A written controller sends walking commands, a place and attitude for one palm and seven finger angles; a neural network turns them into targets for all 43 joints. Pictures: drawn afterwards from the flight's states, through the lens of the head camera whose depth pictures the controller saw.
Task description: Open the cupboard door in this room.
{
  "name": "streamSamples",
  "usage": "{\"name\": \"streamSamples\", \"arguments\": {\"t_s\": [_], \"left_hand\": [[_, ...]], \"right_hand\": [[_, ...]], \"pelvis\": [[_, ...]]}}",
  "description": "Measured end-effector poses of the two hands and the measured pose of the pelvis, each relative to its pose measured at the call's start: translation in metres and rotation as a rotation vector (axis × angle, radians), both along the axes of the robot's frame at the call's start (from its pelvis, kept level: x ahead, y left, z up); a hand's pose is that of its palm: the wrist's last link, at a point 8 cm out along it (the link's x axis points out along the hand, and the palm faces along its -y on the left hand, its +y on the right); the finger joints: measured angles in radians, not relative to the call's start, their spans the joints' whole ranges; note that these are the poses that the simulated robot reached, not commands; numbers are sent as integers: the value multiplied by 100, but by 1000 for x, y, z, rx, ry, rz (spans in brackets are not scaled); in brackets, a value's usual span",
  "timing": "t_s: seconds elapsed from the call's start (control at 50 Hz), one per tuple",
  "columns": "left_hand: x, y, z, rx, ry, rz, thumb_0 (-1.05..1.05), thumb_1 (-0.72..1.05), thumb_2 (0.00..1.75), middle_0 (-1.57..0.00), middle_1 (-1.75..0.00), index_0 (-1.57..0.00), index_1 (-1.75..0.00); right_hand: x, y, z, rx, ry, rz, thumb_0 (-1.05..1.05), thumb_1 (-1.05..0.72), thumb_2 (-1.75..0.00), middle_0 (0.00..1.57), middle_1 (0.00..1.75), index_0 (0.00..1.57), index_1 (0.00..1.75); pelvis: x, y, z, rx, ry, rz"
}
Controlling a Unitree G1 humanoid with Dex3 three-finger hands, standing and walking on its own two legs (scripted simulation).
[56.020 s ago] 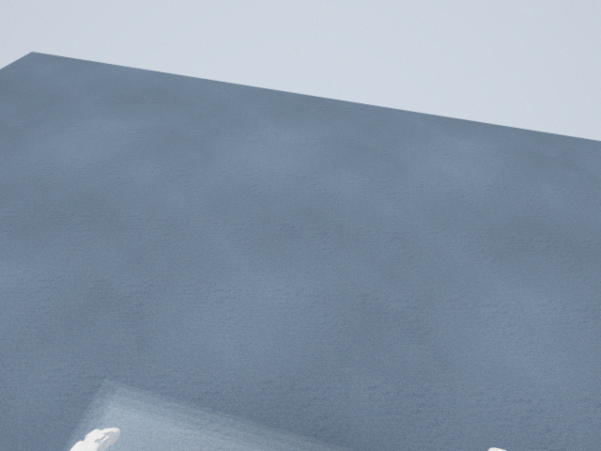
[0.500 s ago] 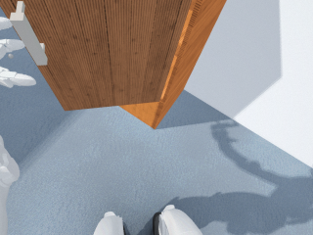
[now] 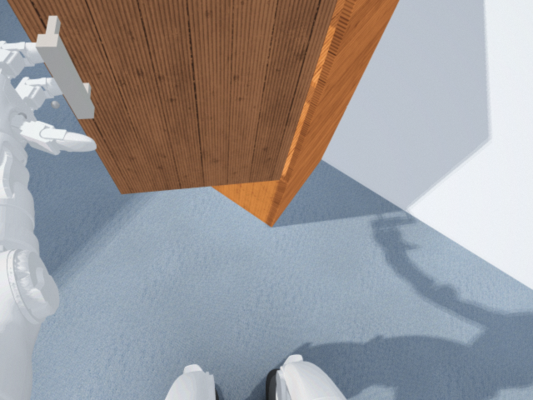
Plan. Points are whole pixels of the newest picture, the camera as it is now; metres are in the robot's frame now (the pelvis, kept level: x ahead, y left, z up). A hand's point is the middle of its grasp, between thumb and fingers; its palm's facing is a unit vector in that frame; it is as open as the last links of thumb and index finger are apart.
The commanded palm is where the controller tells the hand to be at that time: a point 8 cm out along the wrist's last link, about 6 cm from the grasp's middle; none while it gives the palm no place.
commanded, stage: slide the fingers in behind the handle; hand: left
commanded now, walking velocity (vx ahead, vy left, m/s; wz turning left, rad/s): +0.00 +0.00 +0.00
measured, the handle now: (70, 70) +0.58 +0.24 +0.08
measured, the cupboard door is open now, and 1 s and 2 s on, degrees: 44 44 51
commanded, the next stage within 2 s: close the thumb around the handle in 0.72 s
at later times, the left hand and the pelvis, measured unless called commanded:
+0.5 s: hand (84, 101) +0.52 +0.22 +0.09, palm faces +0.10 -0.99 -0.01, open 14.0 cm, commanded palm +0.49 +0.26 +0.09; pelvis +0.00 -0.01 +0.00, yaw +0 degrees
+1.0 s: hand (84, 100) +0.52 +0.22 +0.09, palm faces +0.09 -1.00 -0.01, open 13.1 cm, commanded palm +0.50 +0.26 +0.09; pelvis +0.00 -0.01 +0.00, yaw +0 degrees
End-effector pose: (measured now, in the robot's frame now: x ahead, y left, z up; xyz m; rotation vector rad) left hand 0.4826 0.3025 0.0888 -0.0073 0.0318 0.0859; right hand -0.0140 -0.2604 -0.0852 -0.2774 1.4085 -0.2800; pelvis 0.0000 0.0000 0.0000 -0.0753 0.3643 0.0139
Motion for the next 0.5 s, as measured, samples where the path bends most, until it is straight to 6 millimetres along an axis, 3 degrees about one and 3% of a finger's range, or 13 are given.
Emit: {"name": "streamSamples", "arguments": {"t_s": [0.14, 0.28, 0.5], "left_hand": [[2, -8, 1, 11, 4, 7, -1, -50, 30, -27, -120, -29, -120], [12, -32, -3, -6, 7, -28, -1, -50, 30, -28, -120, -29, -120], [7, -34, 0, 20, 5, 14, -1, -50, 30, -29, -119, -29, -120]], "right_hand": [[-3, -1, -3, 9, 20, 12, 1, -91, -90, 20, 29, 21, 30], [-7, -4, -4, 7, 20, 0, 1, -91, -90, 20, 29, 21, 30], [-11, -4, -4, 35, 10, -29, 1, -91, -90, 20, 29, 20, 30]], "pelvis": [[-1, -2, -1, 1, 2, 11], [-1, -4, -1, 5, 9, 7], [2, -10, 1, 15, -4, -9]]}}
